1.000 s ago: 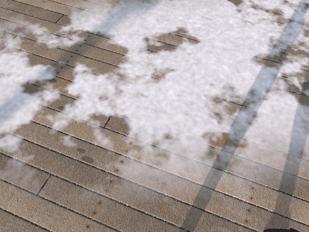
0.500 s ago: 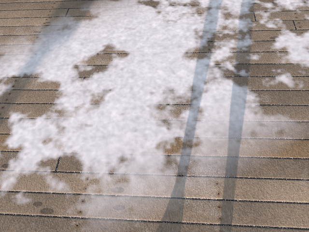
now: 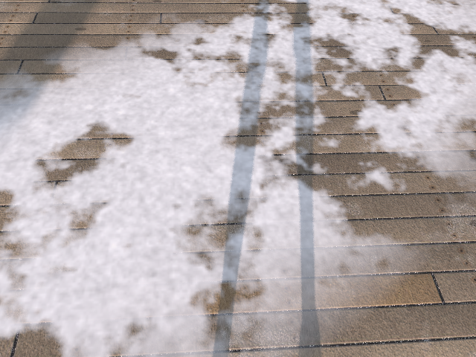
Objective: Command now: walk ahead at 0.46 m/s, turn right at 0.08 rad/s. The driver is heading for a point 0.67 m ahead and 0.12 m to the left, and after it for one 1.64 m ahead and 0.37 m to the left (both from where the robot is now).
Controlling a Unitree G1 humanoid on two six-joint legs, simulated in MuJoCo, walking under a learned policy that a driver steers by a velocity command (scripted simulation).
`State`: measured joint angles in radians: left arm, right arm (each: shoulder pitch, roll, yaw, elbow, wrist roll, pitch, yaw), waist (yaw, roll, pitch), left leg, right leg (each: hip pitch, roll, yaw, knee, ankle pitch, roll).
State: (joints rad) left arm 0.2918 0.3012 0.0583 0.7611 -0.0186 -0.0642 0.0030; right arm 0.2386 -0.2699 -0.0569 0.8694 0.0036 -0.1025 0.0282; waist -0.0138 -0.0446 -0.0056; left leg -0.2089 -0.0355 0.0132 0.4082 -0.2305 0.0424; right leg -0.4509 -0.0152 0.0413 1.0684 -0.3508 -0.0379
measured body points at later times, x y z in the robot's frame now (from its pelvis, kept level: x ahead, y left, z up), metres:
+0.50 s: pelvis +0.28 -0.05 +0.00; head +0.31 -0.05 +0.44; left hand +0.39 +0.23 -0.10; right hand +0.36 -0.33 -0.13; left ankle +0.21 +0.10 -0.66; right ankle +0.32 -0.14 -0.74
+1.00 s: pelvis +0.54 +0.06 -0.01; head +0.57 +0.09 +0.44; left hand +0.55 +0.37 -0.12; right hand +0.76 -0.15 -0.11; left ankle +0.56 +0.14 -0.74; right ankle +0.51 -0.12 -0.65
